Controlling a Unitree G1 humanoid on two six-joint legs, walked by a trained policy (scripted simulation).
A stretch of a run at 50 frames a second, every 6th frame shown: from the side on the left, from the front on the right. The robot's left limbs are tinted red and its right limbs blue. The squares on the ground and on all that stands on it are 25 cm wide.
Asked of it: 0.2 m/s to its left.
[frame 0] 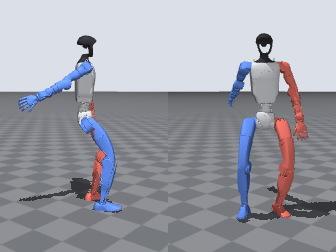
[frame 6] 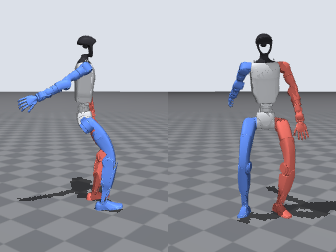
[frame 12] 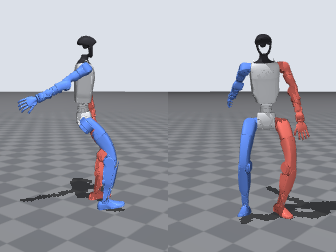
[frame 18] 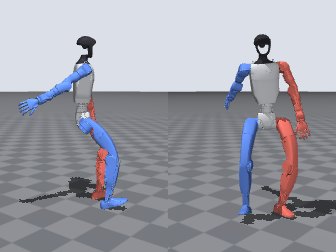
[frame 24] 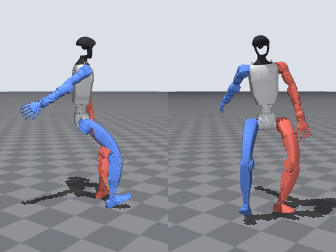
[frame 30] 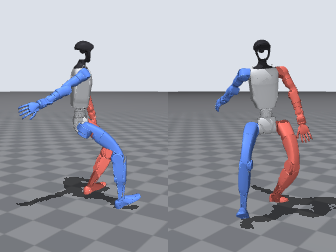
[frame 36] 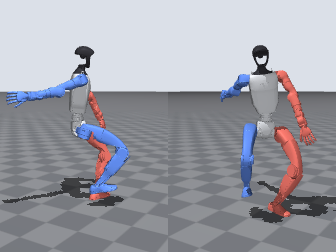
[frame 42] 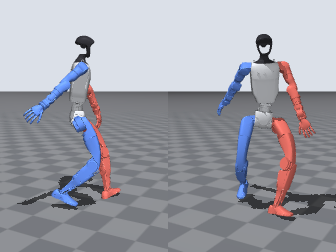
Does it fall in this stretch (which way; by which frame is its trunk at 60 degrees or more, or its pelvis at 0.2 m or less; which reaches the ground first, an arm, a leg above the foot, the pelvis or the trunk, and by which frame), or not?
no
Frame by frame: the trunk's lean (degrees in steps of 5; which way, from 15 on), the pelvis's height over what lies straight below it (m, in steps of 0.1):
0: 5, 0.7
6: 5, 0.7
12: 5, 0.7
18: 5, 0.7
24: 5, 0.7
30: 5, 0.7
36: 10, 0.7
42: 5, 0.7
